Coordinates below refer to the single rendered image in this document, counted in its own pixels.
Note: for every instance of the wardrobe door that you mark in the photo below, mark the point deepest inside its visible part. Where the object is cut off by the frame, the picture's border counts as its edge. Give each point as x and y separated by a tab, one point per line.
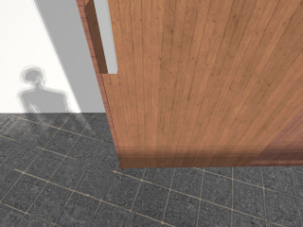
201	83
288	144

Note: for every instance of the handle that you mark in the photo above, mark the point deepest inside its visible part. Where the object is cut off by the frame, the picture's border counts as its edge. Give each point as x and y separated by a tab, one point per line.
106	34

